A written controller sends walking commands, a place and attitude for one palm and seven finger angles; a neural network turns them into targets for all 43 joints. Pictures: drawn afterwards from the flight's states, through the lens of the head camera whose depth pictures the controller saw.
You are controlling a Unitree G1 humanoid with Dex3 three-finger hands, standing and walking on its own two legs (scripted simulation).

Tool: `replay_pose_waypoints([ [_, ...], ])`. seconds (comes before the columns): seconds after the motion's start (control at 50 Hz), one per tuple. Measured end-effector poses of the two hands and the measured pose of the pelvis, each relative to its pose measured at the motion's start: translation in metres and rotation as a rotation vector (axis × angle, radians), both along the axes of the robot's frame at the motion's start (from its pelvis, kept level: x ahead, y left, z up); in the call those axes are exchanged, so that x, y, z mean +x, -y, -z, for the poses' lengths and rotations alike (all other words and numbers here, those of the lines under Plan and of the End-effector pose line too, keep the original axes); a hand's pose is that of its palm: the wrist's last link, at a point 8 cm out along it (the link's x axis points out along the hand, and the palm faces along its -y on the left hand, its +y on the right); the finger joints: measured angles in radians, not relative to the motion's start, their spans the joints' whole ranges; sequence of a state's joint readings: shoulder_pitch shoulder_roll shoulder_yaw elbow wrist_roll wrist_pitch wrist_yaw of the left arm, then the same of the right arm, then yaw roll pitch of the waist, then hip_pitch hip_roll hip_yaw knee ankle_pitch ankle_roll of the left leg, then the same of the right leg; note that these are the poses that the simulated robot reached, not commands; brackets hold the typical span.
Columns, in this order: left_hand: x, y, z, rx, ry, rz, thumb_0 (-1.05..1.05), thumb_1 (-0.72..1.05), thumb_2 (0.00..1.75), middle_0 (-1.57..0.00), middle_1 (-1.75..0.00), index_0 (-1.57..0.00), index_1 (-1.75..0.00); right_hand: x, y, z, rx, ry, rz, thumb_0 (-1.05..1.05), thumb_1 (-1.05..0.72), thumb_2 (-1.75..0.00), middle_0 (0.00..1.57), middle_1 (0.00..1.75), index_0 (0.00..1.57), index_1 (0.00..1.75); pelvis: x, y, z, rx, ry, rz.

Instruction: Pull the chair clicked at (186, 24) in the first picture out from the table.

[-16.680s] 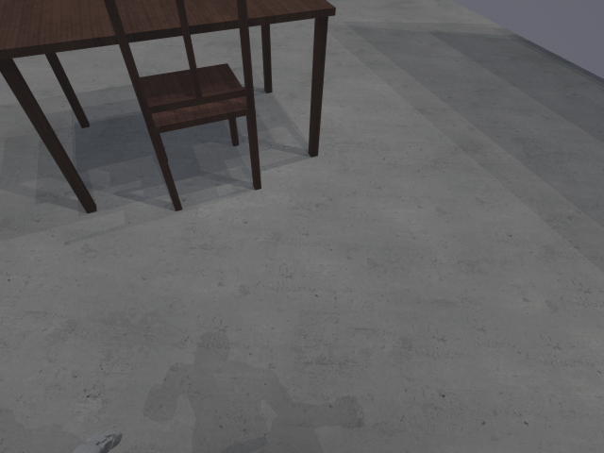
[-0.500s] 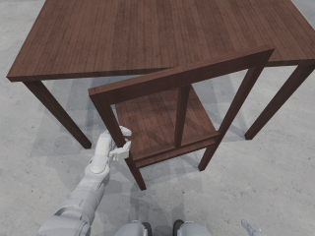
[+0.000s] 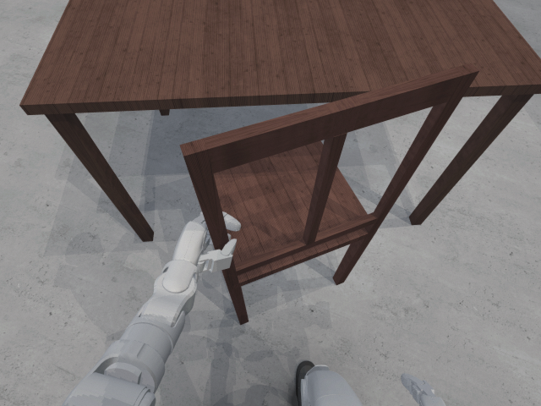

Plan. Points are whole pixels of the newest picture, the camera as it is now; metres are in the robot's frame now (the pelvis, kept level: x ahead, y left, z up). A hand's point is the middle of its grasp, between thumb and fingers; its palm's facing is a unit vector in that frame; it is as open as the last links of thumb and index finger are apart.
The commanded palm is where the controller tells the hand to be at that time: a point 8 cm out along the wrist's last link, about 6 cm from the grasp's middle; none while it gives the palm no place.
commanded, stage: step backward, pulling the chair out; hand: left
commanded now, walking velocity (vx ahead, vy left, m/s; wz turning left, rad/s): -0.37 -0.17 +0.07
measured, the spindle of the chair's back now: (319, 199) +0.45 -0.10 -0.05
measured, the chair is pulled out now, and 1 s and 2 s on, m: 0.16 0.25 0.29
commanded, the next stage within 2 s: none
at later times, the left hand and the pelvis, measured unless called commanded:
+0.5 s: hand (227, 290) +0.29 +0.06 -0.06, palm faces -0.14 -0.97 -0.20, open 5.6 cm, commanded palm +0.29 +0.11 -0.05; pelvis -0.06 -0.02 -0.01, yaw +2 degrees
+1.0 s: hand (222, 317) +0.25 +0.07 -0.05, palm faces -0.11 -0.97 -0.21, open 5.6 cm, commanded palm +0.24 +0.12 -0.05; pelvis -0.11 -0.02 +0.00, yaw +3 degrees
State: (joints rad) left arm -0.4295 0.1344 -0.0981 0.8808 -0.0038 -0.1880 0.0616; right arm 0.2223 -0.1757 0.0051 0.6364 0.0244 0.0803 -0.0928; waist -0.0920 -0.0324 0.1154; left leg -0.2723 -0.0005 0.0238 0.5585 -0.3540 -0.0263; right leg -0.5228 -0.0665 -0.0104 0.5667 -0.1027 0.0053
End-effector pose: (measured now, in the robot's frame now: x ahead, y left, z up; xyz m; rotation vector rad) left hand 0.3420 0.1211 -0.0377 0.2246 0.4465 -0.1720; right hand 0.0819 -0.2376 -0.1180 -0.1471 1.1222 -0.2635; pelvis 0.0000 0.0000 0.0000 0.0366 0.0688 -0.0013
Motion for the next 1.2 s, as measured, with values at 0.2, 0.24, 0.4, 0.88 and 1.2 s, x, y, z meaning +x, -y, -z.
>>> replay_pose_waypoints([
  [0.2, -0.021, 0.003, -0.001, 0.012, -0.004, -0.089, 0.04, 0.62, 0.79, -0.2, -1.14, -0.49, -1.45, -0.011, 0.02, 0.023, 0.019, -0.01, -0.039, -0.01, -0.92, -0.89, 0.21, 0.3, 0.21, 0.3, -0.019, 0.021, 0.007, -0.029, 0.008, -0.037],
  [0.24, -0.024, 0.003, -0.001, 0.011, -0.005, -0.098, 0.05, 0.62, 0.79, -0.2, -1.14, -0.49, -1.45, -0.017, 0.033, 0.02, -0.018, -0.009, -0.049, 0.0, -0.92, -0.89, 0.21, 0.3, 0.21, 0.3, -0.029, 0.021, 0.008, -0.03, 0.001, -0.051],
  [0.4, -0.047, 0.004, -0.001, 0.005, 0.005, -0.077, 0.05, 0.65, 0.77, -0.16, -1.16, -0.46, -1.44, -0.053, 0.056, -0.004, -0.116, -0.005, -0.036, 0.0, -0.91, -0.9, 0.2, 0.3, 0.2, 0.3, -0.057, 0.016, 0.003, 0.003, 0.002, -0.04],
  [0.88, -0.104, 0.002, -0.003, 0.03, 0.0, -0.105, 0.05, 0.64, 0.8, -0.18, -1.16, -0.47, -1.43, -0.101, 0.026, 0.02, 0.01, -0.016, -0.058, 0.01, -0.9, -0.89, 0.21, 0.3, 0.21, 0.3, -0.094, 0.026, 0.007, -0.015, 0.034, -0.043],
  [1.2, -0.118, 0.001, -0.003, 0.047, 0.025, -0.106, 0.05, 0.64, 0.8, -0.19, -1.18, -0.46, -1.42, -0.113, 0.046, 0.014, -0.043, 0.019, -0.044, 0.01, -0.9, -0.9, 0.2, 0.3, 0.2, 0.3, -0.115, 0.03, 0.009, 0.002, 0.033, -0.035],
])
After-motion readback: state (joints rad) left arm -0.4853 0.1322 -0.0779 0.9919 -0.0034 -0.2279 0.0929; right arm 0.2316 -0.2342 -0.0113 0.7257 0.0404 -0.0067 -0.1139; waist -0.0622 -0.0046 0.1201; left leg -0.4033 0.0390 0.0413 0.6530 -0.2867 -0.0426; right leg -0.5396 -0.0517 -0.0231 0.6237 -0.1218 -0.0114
